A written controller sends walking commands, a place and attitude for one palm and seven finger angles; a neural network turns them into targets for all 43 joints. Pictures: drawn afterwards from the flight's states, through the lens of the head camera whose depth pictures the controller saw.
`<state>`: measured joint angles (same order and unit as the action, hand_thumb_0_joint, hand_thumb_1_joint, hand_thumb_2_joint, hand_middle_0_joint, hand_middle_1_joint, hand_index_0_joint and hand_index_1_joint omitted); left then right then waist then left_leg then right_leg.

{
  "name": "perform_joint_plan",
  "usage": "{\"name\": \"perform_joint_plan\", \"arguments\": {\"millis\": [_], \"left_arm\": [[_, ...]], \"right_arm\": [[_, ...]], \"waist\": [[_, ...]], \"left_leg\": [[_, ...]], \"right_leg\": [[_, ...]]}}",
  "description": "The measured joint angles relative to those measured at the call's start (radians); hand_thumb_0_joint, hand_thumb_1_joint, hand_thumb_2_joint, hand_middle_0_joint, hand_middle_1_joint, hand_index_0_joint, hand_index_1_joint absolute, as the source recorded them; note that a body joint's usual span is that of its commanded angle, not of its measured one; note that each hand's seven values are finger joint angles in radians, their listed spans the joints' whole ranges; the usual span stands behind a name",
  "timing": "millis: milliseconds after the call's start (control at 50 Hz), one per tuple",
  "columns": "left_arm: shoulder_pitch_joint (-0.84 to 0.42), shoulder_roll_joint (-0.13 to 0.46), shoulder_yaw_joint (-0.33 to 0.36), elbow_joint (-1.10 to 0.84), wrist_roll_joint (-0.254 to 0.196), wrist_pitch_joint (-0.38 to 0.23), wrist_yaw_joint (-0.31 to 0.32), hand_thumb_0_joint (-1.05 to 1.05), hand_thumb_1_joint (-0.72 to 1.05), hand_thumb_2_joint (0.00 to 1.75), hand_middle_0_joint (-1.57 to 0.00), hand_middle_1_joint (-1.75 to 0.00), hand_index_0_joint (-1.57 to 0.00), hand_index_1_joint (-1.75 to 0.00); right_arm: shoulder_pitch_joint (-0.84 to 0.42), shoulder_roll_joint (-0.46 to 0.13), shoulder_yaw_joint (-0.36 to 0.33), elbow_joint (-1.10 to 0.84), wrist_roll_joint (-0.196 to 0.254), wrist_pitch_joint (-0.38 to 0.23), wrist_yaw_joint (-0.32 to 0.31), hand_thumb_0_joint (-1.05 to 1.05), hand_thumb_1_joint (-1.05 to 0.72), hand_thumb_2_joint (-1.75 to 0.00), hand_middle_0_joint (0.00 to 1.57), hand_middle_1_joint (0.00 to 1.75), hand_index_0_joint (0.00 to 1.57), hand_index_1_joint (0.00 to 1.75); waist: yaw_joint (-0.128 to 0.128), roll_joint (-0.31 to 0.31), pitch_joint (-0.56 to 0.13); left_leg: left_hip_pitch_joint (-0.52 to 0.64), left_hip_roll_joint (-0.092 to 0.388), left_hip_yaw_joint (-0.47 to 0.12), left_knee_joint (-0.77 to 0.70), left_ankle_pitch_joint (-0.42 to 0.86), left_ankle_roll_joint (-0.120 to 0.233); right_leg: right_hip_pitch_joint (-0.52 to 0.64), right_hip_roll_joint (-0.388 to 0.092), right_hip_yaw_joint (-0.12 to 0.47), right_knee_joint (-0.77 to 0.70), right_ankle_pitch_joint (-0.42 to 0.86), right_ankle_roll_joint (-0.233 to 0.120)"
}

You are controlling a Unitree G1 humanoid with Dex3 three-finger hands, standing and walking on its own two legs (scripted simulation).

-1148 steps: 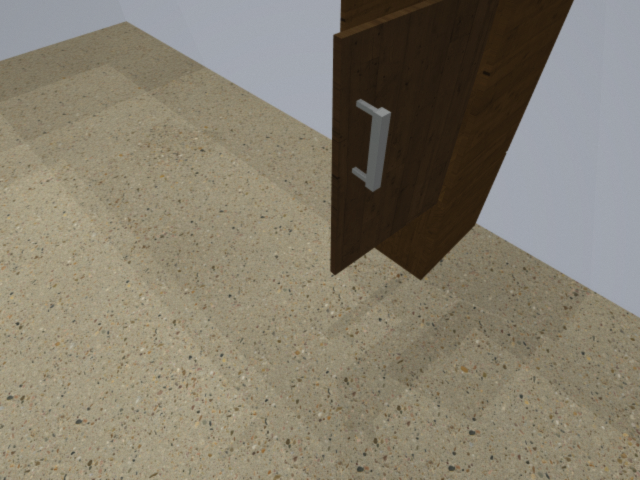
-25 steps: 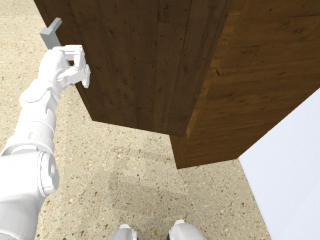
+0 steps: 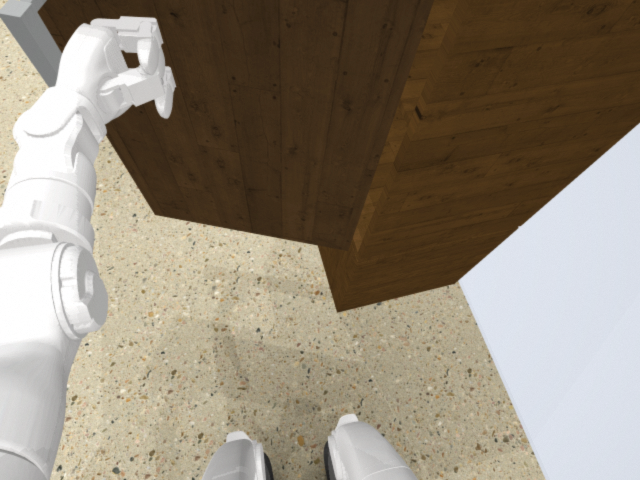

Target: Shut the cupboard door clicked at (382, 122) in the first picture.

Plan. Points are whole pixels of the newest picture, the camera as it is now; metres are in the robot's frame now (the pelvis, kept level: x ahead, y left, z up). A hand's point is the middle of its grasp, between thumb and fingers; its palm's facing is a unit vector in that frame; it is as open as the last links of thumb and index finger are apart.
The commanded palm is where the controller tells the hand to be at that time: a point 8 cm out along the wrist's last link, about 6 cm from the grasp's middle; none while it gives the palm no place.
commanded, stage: push the door shut along its arc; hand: left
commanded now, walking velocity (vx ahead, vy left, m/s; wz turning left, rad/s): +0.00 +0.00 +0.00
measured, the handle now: (70, 67) +0.59 +0.20 +0.12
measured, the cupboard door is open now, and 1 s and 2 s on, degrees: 65 56 56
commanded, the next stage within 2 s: pull the fist back off the door in 0.28 s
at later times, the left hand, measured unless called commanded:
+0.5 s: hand (175, 52) +0.58 +0.09 +0.14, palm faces -0.14 -0.98 +0.14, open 3.2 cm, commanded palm +0.56 +0.12 +0.12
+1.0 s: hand (176, 95) +0.53 +0.09 +0.13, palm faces +0.04 -1.00 -0.03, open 3.1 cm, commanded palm +0.49 +0.13 +0.12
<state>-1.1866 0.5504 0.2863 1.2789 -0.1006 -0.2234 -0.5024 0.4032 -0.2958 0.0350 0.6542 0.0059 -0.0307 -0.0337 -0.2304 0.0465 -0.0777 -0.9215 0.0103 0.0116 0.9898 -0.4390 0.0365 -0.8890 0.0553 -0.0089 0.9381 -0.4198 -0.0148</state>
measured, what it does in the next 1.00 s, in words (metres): stands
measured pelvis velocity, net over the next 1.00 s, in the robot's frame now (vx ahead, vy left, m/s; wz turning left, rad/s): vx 0.01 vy -0.02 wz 0.00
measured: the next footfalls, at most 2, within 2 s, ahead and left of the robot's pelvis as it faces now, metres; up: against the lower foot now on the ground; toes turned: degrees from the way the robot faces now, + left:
none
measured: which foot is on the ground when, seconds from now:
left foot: down 0.00-1.00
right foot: down 0.00-1.00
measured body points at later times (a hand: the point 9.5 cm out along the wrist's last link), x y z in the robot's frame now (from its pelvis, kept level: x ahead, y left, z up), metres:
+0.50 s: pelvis +0.00 +0.00 -0.01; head +0.16 +0.00 +0.41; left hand +0.59 +0.14 +0.13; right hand -0.03 -0.27 -0.12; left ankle +0.01 +0.10 -0.68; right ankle +0.01 -0.11 -0.68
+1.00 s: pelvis +0.01 -0.02 +0.02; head +0.11 -0.02 +0.46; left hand +0.52 +0.14 +0.13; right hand -0.01 -0.27 -0.10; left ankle +0.01 +0.10 -0.68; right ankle +0.01 -0.11 -0.68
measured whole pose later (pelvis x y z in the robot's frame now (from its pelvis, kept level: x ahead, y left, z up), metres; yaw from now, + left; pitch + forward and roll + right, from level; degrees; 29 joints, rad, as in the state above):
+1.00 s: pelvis +0.01 -0.02 +0.02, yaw +0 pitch +18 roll -1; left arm -0.98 0.31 0.31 1.20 -0.03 -0.36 0.02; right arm 0.47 -0.28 0.00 0.63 -0.03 0.02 0.07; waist -0.17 0.05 -0.12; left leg -0.77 0.01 0.02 0.88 -0.41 0.02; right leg -0.76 0.06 0.00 0.86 -0.41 -0.03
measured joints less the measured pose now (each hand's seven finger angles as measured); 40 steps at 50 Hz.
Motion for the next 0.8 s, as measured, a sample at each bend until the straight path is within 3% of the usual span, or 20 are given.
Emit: {"name": "perform_joint_plan", "arguments": {"millis": [200,400,440,500,560,600,640,680,800], "left_arm": [[-0.093,0.02,-0.054,0.047,0.004,0.028,-0.004,0.0,0.92,0.93,-1.3,-1.5,-1.3,-1.5],[-0.182,0.03,-0.095,0.064,0.015,0.053,0.003,0.01,0.96,0.96,-1.3,-1.5,-1.3,-1.5],[-0.18,-0.007,-0.022,0.056,0.004,0.069,0.084,0.02,0.94,0.95,-1.3,-1.5,-1.3,-1.5],[-0.147,-0.076,0.048,0.024,-0.01,0.077,0.295,0.02,0.91,0.93,-1.3,-1.5,-1.3,-1.5],[-0.074,-0.144,0.073,-0.045,0.043,0.04,0.494,0.02,0.9,0.92,-1.3,-1.5,-1.3,-1.5],[-0.023,-0.175,0.054,-0.079,0.096,-0.008,0.577,0.02,0.9,0.91,-1.3,-1.5,-1.3,-1.5],[0.012,-0.195,0.037,-0.088,0.133,-0.044,0.604,0.02,0.9,0.91,-1.3,-1.5,-1.3,-1.5],[0.037,-0.208,0.026,-0.082,0.141,-0.058,0.594,0.02,0.9,0.9,-1.3,-1.5,-1.3,-1.5],[0.072,-0.237,0.042,-0.026,0.091,-0.06,0.55,0.02,0.9,0.9,-1.3,-1.5,-1.3,-1.5]], "right_arm": [[0.007,0.011,0.007,0.029,-0.007,0.004,-0.002,0.01,-0.9,-0.9,0.2,0.3,0.2,0.3],[-0.014,0.004,0.001,0.054,-0.017,-0.015,-0.006,0.01,-0.9,-0.9,0.2,0.3,0.2,0.3],[0.001,0.002,-0.007,0.041,-0.021,-0.018,0.004,0.01,-0.9,-0.9,0.2,0.3,0.2,0.3],[0.03,0.009,-0.013,0.015,-0.037,-0.018,0.042,0.01,-0.9,-0.9,0.2,0.3,0.2,0.3],[0.056,0.024,-0.015,-0.008,-0.065,-0.012,0.085,0.01,-0.9,-0.9,0.2,0.3,0.2,0.3],[0.065,0.037,-0.015,-0.011,-0.078,-0.008,0.109,0.01,-0.9,-0.9,0.2,0.3,0.2,0.3],[0.065,0.05,-0.014,-0.005,-0.081,0.004,0.124,0.01,-0.9,-0.9,0.2,0.3,0.2,0.3],[0.063,0.061,-0.012,0.0,-0.074,0.02,0.126,0.01,-0.9,-0.9,0.2,0.3,0.2,0.3],[0.068,0.058,-0.011,0.001,-0.05,0.037,0.106,0.01,-0.9,-0.9,0.2,0.3,0.2,0.3]], "waist": [[-0.004,0.002,0.008],[-0.025,-0.003,0.005],[-0.016,0.008,-0.006],[-0.003,0.018,-0.023],[0.01,0.025,-0.039],[0.017,0.029,-0.045],[0.02,0.029,-0.041],[0.021,0.028,-0.036],[0.025,0.027,-0.039]], "left_leg": [[-0.04,0.0,-0.017,0.03,-0.01,-0.005],[-0.105,0.004,-0.033,0.078,-0.026,-0.01],[-0.12,0.006,-0.036,0.083,-0.028,-0.011],[-0.119,0.003,-0.032,0.068,-0.022,-0.013],[-0.104,0.003,-0.025,0.05,-0.018,-0.013],[-0.09,0.003,-0.022,0.042,-0.018,-0.014],[-0.067,0.003,-0.02,0.033,-0.018,-0.015],[-0.038,0.003,-0.018,0.016,-0.014,-0.016],[0.058,0.006,-0.011,-0.052,0.006,-0.019]], "right_leg": [[-0.033,0.001,-0.018,0.024,-0.013,-0.006],[-0.09,0.006,-0.034,0.063,-0.027,-0.012],[-0.102,0.008,-0.037,0.061,-0.026,-0.011],[-0.104,0.005,-0.033,0.052,-0.023,-0.008],[-0.094,0.004,-0.025,0.04,-0.02,-0.008],[-0.083,0.004,-0.022,0.037,-0.021,-0.009],[-0.063,0.004,-0.019,0.032,-0.022,-0.01],[-0.035,0.004,-0.017,0.018,-0.019,-0.012],[0.055,0.007,-0.007,-0.045,0.001,-0.016]]}}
